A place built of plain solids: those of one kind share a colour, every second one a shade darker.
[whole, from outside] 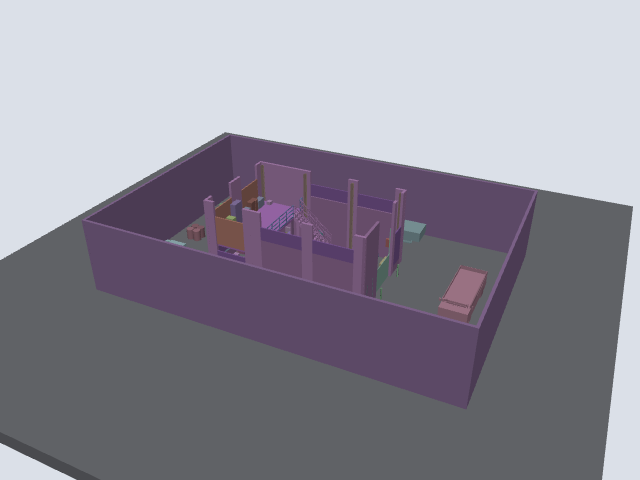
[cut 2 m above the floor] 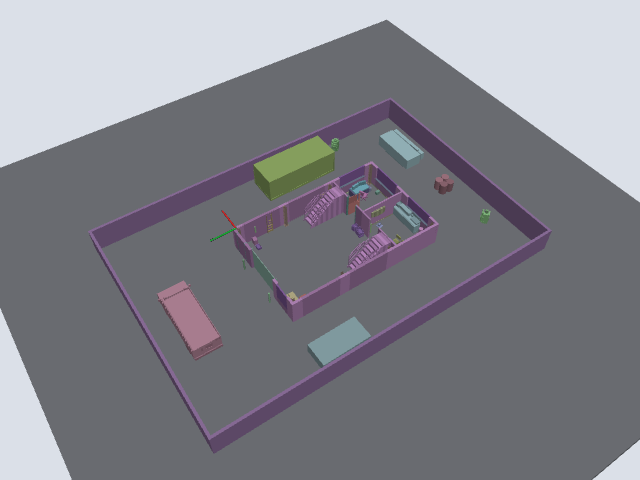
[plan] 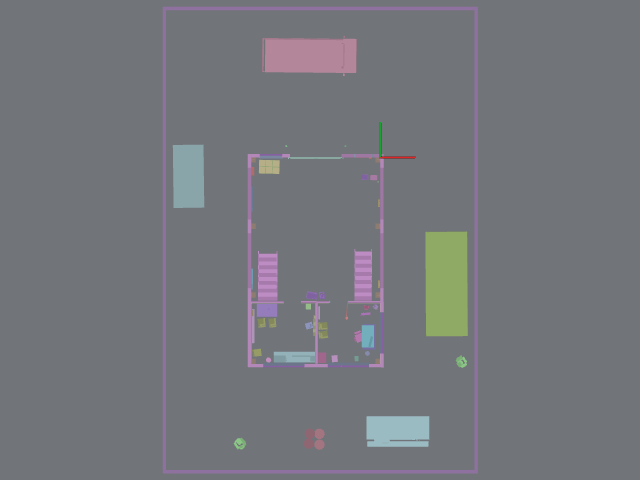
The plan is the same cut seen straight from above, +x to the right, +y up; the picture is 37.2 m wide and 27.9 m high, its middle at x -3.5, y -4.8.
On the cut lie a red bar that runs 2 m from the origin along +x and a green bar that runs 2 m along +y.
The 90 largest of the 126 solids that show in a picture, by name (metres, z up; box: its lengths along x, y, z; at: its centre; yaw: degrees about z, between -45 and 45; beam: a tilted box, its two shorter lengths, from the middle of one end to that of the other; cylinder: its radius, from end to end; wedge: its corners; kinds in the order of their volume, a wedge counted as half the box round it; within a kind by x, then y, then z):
{
 "yard_bound_1": {"box": [0.2, 27.12, 5.75], "at": [-12.54, -4.81, 2.83]},
 "yard_bound_2": {"box": [18.32, 0.2, 5.75], "at": [-3.48, -18.27, 2.83]},
 "yard_bound_3": {"box": [18.32, 0.2, 5.75], "at": [-3.48, 8.65, 2.83]},
 "yard_bound_4": {"box": [0.2, 27.12, 5.75], "at": [5.58, -4.81, 2.83]},
 "beyond_container_1": {"box": [0.08, 6.06, 0.23], "at": [2.68, -7.35, 0.06], "yaw": 0.3},
 "beyond_container_2": {"box": [2.32, 5.99, 2.59], "at": [3.86, -7.36, 1.24], "yaw": 0.3},
 "beyond_container_3": {"box": [2.4, 6.06, 2.65], "at": [3.86, -7.36, 1.27], "yaw": 0.3},
 "beyond_container_4": {"box": [0.08, 6.06, 0.23], "at": [5.04, -7.34, 0.06], "yaw": 0.3},
 "wall_1": {"box": [0.2, 3.8, 6.15], "at": [-7.6, -10.3, 3.02]},
 "wall_2": {"box": [0.2, 0.81, 6.15], "at": [-7.6, -8.0, 3.02]},
 "wall_3": {"box": [0.2, 3.21, 4.05], "at": [-7.6, -6.0, 1.98]},
 "wall_4": {"box": [0.2, 0.81, 6.15], "at": [-7.6, -4.0, 3.02]},
 "wall_5": {"box": [0.2, 3.01, 4.05], "at": [-7.6, -2.1, 1.98]},
 "wall_6": {"box": [0.2, 0.81, 6.15], "at": [-7.6, -0.2, 3.02]},
 "wall_7": {"box": [0.71, 0.2, 6.15], "at": [-7.35, 0.1, 3.02]},
 "wall_8": {"box": [0.91, 0.2, 6.15], "at": [-7.25, -12.1, 3.02]},
 "wall_9": {"box": [1.9, 0.06, 2.67], "at": [-6.55, -8.37, 1.28]},
 "wall_10": {"box": [1.31, 0.2, 0.65], "at": [-6.35, 0.1, 0.28]},
 "wall_11": {"box": [0.46, 0.2, 6.15], "at": [-5.47, 0.1, 3.02]},
 "wall_12": {"box": [0.9, 0.06, 2.67], "at": [-4.15, -8.37, 1.28]},
 "wall_13": {"box": [0.71, 0.2, 6.15], "at": [-4.05, -12.1, 3.02]},
 "wall_14": {"box": [0.06, 3.6, 2.55], "at": [-3.73, -10.2, 1.23]},
 "wall_15": {"box": [0.06, 3.6, 2.55], "at": [-3.67, -10.2, 1.23]},
 "wall_16": {"box": [0.66, 0.2, 6.15], "at": [-3.38, -12.1, 3.02]},
 "wall_17": {"box": [0.76, 0.06, 2.67], "at": [-3.32, -8.37, 1.28]},
 "wall_18": {"box": [2.41, 0.2, 0.95], "at": [-1.85, -12.1, 0.42]},
 "wall_19": {"box": [2.46, 0.2, 6.15], "at": [-1.02, 0.1, 3.02]},
 "wall_20": {"box": [1.85, 0.06, 2.67], "at": [-0.93, -8.37, 1.28]},
 "wall_21": {"box": [0.86, 0.2, 6.15], "at": [-0.23, -12.1, 3.02]},
 "wall_22": {"box": [0.2, 0.81, 6.15], "at": [0.1, -11.8, 3.02]},
 "wall_23": {"box": [0.2, 2.41, 1.05], "at": [0.1, -10.2, 0.47]},
 "wall_24": {"box": [0.2, 0.61, 6.15], "at": [0.1, -8.7, 3.02]},
 "wall_25": {"box": [0.2, 0.81, 6.15], "at": [0.1, -8.0, 3.02]},
 "wall_26": {"box": [0.2, 3.21, 4.05], "at": [0.1, -6.0, 1.98]},
 "wall_27": {"box": [0.2, 0.81, 6.15], "at": [0.1, -4.0, 3.02]},
 "wall_28": {"box": [0.2, 3.01, 4.05], "at": [0.1, -2.1, 1.98]},
 "wall_29": {"box": [0.2, 0.81, 6.15], "at": [0.1, -0.2, 3.02]},
 "beyond_skip_1": {"box": [1.78, 3.66, 0.79], "at": [-11.14, -1.1, 0.85], "yaw": 0.7},
 "beyond_skip_2": {"box": [3.57, 0.33, 0.61], "at": [1.03, -16.65, 0.93]},
 "beyond_skip_3": {"box": [3.66, 1.36, 0.93], "at": [1.03, -15.72, 0.83]},
 "beyond_van_1": {"box": [4.65, 0.08, 0.22], "at": [-4.47, 6.87, 1.33], "yaw": -0.6},
 "beyond_van_2": {"box": [5.29, 1.99, 0.91], "at": [-4.05, 5.92, 0.75], "yaw": -0.6},
 "stair_1": {"box": [1.13, 0.25, 2.54], "at": [-6.54, -8.21, 1.22]},
 "stair_2": {"box": [1.13, 0.25, 2.33], "at": [-6.54, -7.98, 1.12]},
 "stair_3": {"box": [1.13, 0.25, 2.13], "at": [-6.54, -7.75, 1.01]},
 "stair_4": {"box": [1.13, 0.25, 1.92], "at": [-6.54, -7.53, 0.91]},
 "stair_5": {"box": [1.13, 0.25, 1.71], "at": [-6.54, -7.3, 0.81]},
 "stair_6": {"box": [1.13, 0.25, 1.5], "at": [-6.54, -7.07, 0.7]},
 "stair_7": {"box": [1.13, 0.25, 1.3], "at": [-6.54, -6.85, 0.6]},
 "stair_8": {"box": [1.13, 0.25, 1.09], "at": [-6.54, -6.62, 0.49]},
 "stair_9": {"box": [1.13, 0.25, 0.88], "at": [-6.54, -6.39, 0.39]},
 "stair_10": {"box": [1.13, 0.25, 0.67], "at": [-6.54, -6.17, 0.29]},
 "stair_11": {"box": [1.13, 0.25, 0.47], "at": [-6.54, -5.94, 0.18]},
 "stair_12": {"box": [1.13, 0.25, 0.26], "at": [-6.54, -5.72, 0.08]},
 "stair_13": {"box": [1.02, 0.26, 2.54], "at": [-0.99, -8.2, 1.22]},
 "stair_14": {"box": [1.02, 0.26, 2.33], "at": [-0.99, -7.96, 1.12]},
 "stair_15": {"box": [1.02, 0.26, 2.13], "at": [-0.99, -7.73, 1.01]},
 "stair_16": {"box": [1.02, 0.26, 1.92], "at": [-0.99, -7.49, 0.91]},
 "stair_17": {"box": [1.02, 0.26, 1.71], "at": [-0.99, -7.26, 0.81]},
 "stair_18": {"box": [1.02, 0.26, 1.5], "at": [-0.99, -7.02, 0.7]},
 "stair_19": {"box": [1.02, 0.26, 1.3], "at": [-0.99, -6.78, 0.6]},
 "stair_20": {"box": [1.02, 0.26, 1.09], "at": [-0.99, -6.55, 0.49]},
 "stair_21": {"box": [1.02, 0.26, 0.88], "at": [-0.99, -6.31, 0.39]},
 "stair_22": {"box": [1.02, 0.26, 0.67], "at": [-0.99, -6.07, 0.29]},
 "stair_23": {"box": [1.02, 0.26, 0.47], "at": [-0.99, -5.84, 0.18]},
 "raised_floor_deck_1": {"box": [7.56, 3.72, 0.2], "at": [-3.75, -10.17, 2.6]},
 "wall_over_deck_1": {"box": [3.86, 0.1, 2.22], "at": [-5.6, -12.06, 3.79]},
 "wall_over_deck_2": {"box": [3.76, 0.1, 2.22], "at": [-1.85, -12.06, 3.79]},
 "wall_over_deck_3": {"box": [0.1, 3.72, 2.22], "at": [0.06, -10.17, 3.79]},
 "window_pane_1": {"box": [0.1, 3.2, 1.01], "at": [-7.65, -6.0, 4.49]},
 "window_pane_2": {"box": [0.1, 3.0, 1.01], "at": [-7.65, -2.1, 4.49]},
 "window_pane_3": {"box": [1.3, 0.1, 2.81], "at": [-6.35, 0.15, 1.99]},
 "window_pane_4": {"box": [2.4, 0.1, 1.06], "at": [-5.6, -12.15, 1.62]},
 "window_pane_5": {"box": [2.4, 0.1, 1.26], "at": [-1.85, -12.15, 1.52]},
 "window_pane_6": {"box": [0.1, 2.4, 1.16], "at": [0.15, -10.2, 1.57]},
 "window_pane_7": {"box": [0.1, 3.2, 1.01], "at": [0.15, -6.0, 4.49]},
 "window_pane_8": {"box": [0.1, 3.0, 1.01], "at": [0.15, -2.1, 4.49]},
 "kitchenette_low_1": {"box": [2.4, 0.6, 0.68], "at": [-4.99, -11.62, 0.44]},
 "kitchenette_low_2": {"box": [1.1, 0.32, 0.26], "at": [-4.65, -11.76, 1.01]},
 "beyond_drums_1": {"cylinder": 0.3, "from": [-4.15, -16.64, -0.06], "to": [-4.15, -16.64, 0.87]},
 "beyond_drums_2": {"cylinder": 0.3, "from": [-4.09, -16.06, -0.06], "to": [-4.09, -16.06, 0.87]},
 "beyond_drums_3": {"cylinder": 0.3, "from": [-3.53, -16.69, -0.06], "to": [-3.53, -16.69, 0.87]},
 "beyond_drums_4": {"cylinder": 0.3, "from": [-3.53, -16.07, -0.06], "to": [-3.53, -16.07, 0.87]},
 "cupboard_steel_1": {"box": [0.92, 0.45, 1.88], "at": [-3.13, -11.72, 3.59]},
 "cupboard_steel_low_1": {"box": [0.92, 0.45, 1.05], "at": [-5.38, -11.71, 3.17]},
 "filing_tall_1": {"box": [0.47, 0.62, 1.37], "at": [-3.38, -11.64, 0.64]},
 "filing_lateral_low_1": {"box": [0.9, 0.48, 0.73], "at": [-6.38, -11.71, 3.01]},
 "sectional_door_1": {"box": [3.08, 0.042, 1.95], "at": [-3.75, -0.01, 0.93]},
 "radiator_1": {"box": [0.14, 1.98, 0.66], "at": [-7.38, -9.81, 0.44]},
 "desk_load_lived_1": {"box": [0.72, 1.3, 0.12], "at": [-0.72, -10.4, 0.8]}
}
